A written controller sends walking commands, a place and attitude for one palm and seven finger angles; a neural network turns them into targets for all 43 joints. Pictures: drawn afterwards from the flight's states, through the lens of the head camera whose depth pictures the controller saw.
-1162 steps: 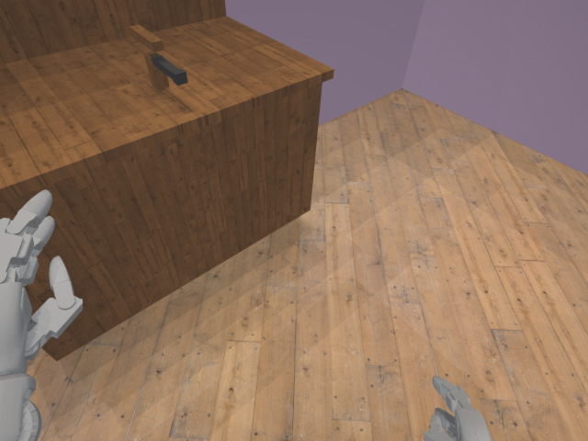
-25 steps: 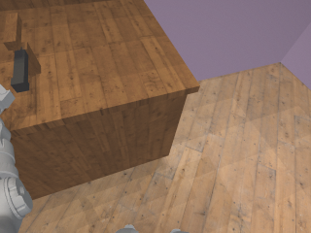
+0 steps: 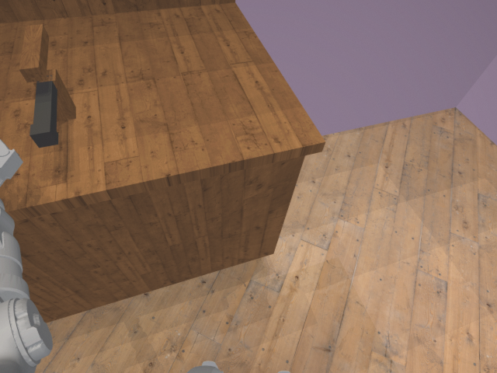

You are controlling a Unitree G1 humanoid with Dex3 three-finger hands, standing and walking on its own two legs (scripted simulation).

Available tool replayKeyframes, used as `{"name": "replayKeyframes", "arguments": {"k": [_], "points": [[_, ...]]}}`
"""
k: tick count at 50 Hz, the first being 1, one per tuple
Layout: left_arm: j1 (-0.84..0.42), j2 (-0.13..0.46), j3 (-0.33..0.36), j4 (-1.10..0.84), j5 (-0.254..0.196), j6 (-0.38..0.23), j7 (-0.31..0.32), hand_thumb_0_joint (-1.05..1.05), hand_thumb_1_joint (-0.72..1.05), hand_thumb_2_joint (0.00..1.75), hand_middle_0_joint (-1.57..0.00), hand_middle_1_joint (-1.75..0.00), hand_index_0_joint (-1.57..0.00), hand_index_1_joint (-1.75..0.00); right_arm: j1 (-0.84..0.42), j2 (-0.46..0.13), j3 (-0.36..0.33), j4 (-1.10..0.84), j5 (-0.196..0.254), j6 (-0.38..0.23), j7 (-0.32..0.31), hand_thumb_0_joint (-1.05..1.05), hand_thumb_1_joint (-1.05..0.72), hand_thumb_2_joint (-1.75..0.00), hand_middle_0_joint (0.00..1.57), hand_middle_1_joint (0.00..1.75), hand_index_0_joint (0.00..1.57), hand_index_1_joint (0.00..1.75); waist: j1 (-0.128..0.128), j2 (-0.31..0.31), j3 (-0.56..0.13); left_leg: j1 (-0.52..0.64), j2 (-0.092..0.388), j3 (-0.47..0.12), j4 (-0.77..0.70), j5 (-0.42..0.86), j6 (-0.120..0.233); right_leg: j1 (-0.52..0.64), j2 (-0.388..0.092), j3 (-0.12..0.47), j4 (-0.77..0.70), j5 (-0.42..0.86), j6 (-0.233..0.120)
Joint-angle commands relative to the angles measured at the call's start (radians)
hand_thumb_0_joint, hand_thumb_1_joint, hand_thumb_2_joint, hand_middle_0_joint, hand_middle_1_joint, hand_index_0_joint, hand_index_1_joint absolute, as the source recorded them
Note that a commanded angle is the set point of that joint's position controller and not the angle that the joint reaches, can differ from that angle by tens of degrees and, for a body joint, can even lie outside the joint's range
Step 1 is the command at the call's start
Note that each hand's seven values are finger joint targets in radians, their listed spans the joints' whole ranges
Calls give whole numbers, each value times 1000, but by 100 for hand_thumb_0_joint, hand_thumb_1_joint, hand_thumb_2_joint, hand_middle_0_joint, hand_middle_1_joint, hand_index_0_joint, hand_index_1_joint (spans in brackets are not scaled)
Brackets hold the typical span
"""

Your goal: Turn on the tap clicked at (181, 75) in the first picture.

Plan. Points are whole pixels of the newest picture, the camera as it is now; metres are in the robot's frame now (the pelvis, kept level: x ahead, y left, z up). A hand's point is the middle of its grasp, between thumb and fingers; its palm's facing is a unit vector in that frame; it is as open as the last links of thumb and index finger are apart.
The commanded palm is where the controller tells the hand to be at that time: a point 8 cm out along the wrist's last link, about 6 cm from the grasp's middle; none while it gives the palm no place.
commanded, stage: reach beside the lever's end, fingers flat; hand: left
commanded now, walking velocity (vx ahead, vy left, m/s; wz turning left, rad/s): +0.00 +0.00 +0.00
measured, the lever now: (44, 134) +0.45 +0.34 +0.11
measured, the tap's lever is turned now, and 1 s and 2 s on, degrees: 1 7 29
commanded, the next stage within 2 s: push the lever round in 0.10 s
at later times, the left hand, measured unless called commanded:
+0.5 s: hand (42, 149) +0.42 +0.33 +0.10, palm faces +0.50 -0.86 -0.05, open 7.8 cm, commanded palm +0.38 +0.37 +0.10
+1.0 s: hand (53, 151) +0.43 +0.32 +0.09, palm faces +0.54 -0.84 -0.07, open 7.8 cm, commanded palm +0.39 +0.34 +0.10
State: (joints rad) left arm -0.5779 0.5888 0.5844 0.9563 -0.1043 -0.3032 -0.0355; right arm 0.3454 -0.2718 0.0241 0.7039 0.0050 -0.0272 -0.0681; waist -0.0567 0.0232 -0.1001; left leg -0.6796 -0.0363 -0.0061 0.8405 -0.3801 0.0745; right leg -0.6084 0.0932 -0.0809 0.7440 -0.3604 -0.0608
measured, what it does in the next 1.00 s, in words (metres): stands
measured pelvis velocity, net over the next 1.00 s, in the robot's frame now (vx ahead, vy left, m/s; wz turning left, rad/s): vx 0.00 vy -0.01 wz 0.00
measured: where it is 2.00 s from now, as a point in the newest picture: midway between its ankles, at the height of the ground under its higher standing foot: outside the picture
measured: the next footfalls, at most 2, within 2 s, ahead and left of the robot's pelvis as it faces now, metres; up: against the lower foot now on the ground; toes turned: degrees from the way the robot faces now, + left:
none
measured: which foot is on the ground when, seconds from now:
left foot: down 0.00-1.00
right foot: down 0.00-1.00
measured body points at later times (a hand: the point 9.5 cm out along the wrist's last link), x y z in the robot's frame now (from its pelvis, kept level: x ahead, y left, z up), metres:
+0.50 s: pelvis +0.00 +0.00 +0.00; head +0.07 +0.01 +0.45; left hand +0.39 +0.38 +0.11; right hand +0.04 -0.27 -0.11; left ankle +0.01 +0.06 -0.70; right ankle +0.00 -0.09 -0.70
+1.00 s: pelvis +0.00 -0.01 +0.00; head +0.07 +0.01 +0.44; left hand +0.39 +0.37 +0.10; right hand +0.06 -0.27 -0.11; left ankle +0.01 +0.06 -0.70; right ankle +0.00 -0.09 -0.70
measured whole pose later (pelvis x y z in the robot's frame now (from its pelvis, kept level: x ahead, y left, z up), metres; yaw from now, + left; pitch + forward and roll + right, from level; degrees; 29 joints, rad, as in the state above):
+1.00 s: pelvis +0.00 -0.01 +0.00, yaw +0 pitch +14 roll -3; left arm -0.65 0.53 0.51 1.01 -0.07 -0.29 0.07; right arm 0.34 -0.27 0.03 0.71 0.00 -0.05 -0.06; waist -0.07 0.02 -0.10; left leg -0.70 -0.04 -0.01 0.84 -0.37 0.07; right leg -0.63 0.09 -0.09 0.75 -0.36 -0.07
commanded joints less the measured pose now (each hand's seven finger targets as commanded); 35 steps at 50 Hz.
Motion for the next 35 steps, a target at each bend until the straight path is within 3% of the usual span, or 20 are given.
{"name": "replayKeyframes", "arguments": {"k": [1, 3, 5, 6, 9, 11, 13, 14, 18, 20, 23, 26, 27, 28, 29, 31, 32, 34, 35], "points": [[-386, 280, -37, -157, -28, 0, -28, 0, 90, 90, -15, -15, -15, -15, 87, -184, -62, -78, 7, -35, -27, 0, -90, -90, 20, 30, 20, 30, -20, 105, -278, 306, 62, -143, -148, 270, -75, 18, -32, 74, -100, 156, 27], [-375, 312, -3, -109, -29, 13, -14, 0, 90, 90, -15, -15, -15, -15, 88, -185, -55, -78, 7, -36, -29, 0, -90, -90, 20, 30, 20, 30, -18, 50, -238, 233, 51, -126, -144, 247, -59, 54, -37, 82, -108, 171, 30], [-386, 339, 18, -97, -17, 2, 4, 0, 90, 90, -15, -15, -15, -15, 86, -182, -54, -85, 4, -36, -26, 0, -90, -90, 20, 30, 20, 30, -11, 21, -257, 190, 46, -114, -137, 237, -53, 86, -42, 90, -99, 183, 36], [-399, 337, 9, -108, -7, -9, 11, 0, 90, 90, -15, -15, -15, -15, 83, -180, -51, -91, 1, -37, -22, 0, -90, -90, 20, 30, 20, 30, -12, 44, -265, 183, 43, -106, -129, 240, -49, 88, -45, 96, -93, 193, 37], [-451, 411, 45, -137, 29, -62, 38, 0, 90, 90, -15, -15, -15, -15, 87, -181, -51, -88, -9, -32, -13, 0, -90, -90, 20, 30, 20, 30, -11, 118, -302, 201, 46, -110, -110, 254, -57, 65, -42, 100, -69, 186, 32], [-430, 396, 42, -162, 37, -96, 44, 0, 90, 90, -15, -15, -15, -15, 85, -177, -52, -92, -14, -33, -6, 0, -90, -90, 20, 30, 20, 30, -3, 176, -345, 248, 47, -109, -96, 289, -65, 49, -36, 100, -56, 196, 28], [-462, 391, 32, -177, 34, -115, 39, 0, 90, 90, -15, -15, -15, -15, 91, -181, -53, -85, -17, -30, -4, 0, -90, -90, 20, 30, 20, 30, -18, 180, -355, 265, 52, -118, -87, 308, -69, 32, -32, 94, -48, 196, 27], [-470, 365, 12, -197, 27, -121, 33, 0, 90, 90, -15, -15, -15, -15, 89, -179, -54, -84, -16, -31, -3, 0, -90, -90, 20, 30, 20, 30, -15, 215, -377, 303, 56, -123, -89, 323, -77, 19, -31, 92, -45, 194, 26], [-452, 302, -27, -210, -5, -94, 11, 0, 90, 90, -15, -15, -15, -15, 102, -188, -63, -74, -9, -31, -9, 0, -90, -90, 20, 30, 20, 30, -21, 190, -397, 365, 66, -144, -100, 366, -85, 3, -25, 79, -60, 191, 23], [-408, 269, -45, -180, -14, -56, 12, 0, 90, 90, -15, -15, -15, -15, 99, -184, -63, -73, -1, -28, -14, 0, -90, -90, 20, 30, 20, 30, -18, 159, -358, 339, 63, -138, -112, 350, -81, 13, -27, 77, -74, 191, 26], [-381, 280, -23, -148, -13, -12, 30, 0, 90, 90, -15, -15, -15, -15, 101, -184, -60, -76, 1, -24, -17, 0, -90, -90, 20, 30, 20, 30, -11, 92, -304, 271, 57, -128, -129, 317, -69, 56, -33, 77, -88, 204, 29], [-356, 326, 28, -155, -1, -11, 63, 0, 90, 90, -15, -15, -15, -15, 106, -179, -59, -82, -4, -20, -13, 0, -90, -90, 20, 30, 20, 30, 4, 50, -312, 221, 48, -104, -124, 342, -59, 125, -37, 90, -86, 259, 34], [-352, 300, 5, -162, 5, -17, 68, 0, 90, 90, -15, -15, -15, -15, 99, -173, -58, -86, -5, -21, -10, 0, -90, -90, 20, 30, 20, 30, -2, 65, -297, 212, 45, -93, -120, 337, -54, 127, -39, 96, -86, 268, 36], [-345, 321, 32, -176, 10, -28, 78, 0, 90, 90, -15, -15, -15, -15, 105, -176, -59, -84, -8, -21, -7, 0, -90, -90, 20, 30, 20, 30, 6, 53, -310, 209, 45, -94, -116, 348, -53, 140, -37, 96, -80, 278, 33], [-359, 302, 6, -204, 18, -42, 80, 0, 90, 90, -15, -15, -15, -15, 97, -171, -59, -86, -8, -22, -4, 0, -90, -90, 20, 30, 20, 30, 0, 96, -319, 232, 46, -90, -111, 367, -56, 129, -38, 101, -75, 290, 33], [-323, 289, 6, -220, 22, -61, 84, 0, 90, 90, -15, -15, -15, -15, 97, -170, -62, -88, -11, -23, 2, 0, -90, -90, 20, 30, 20, 30, 8, 117, -329, 258, 49, -94, -107, 379, -63, 111, -33, 98, -70, 276, 29], [-358, 279, -11, -231, 22, -68, 81, 0, 90, 90, -15, -15, -15, -15, 89, -169, -60, -82, -9, -22, 2, 0, -90, -90, 20, 30, 20, 30, -9, 131, -306, 266, 54, -96, -108, 359, -65, 85, -32, 96, -72, 257, 29], [-362, 261, -21, -225, 15, -70, 78, 0, 90, 90, -15, -15, -15, -15, 86, -168, -62, -82, -8, -23, 0, 0, -90, -90, 20, 30, 20, 30, -13, 116, -300, 264, 55, -104, -113, 329, -62, 73, -31, 94, -74, 231, 29], [-394, 229, -53, -231, 10, -67, 73, 0, 90, 90, -15, -15, -15, -15, 78, -166, -61, -80, -5, -26, -2, 0, -90, -90, 20, 30, 20, 30, -27, 127, -289, 266, 54, -101, -114, 301, -58, 60, -34, 97, -81, 219, 31]]}}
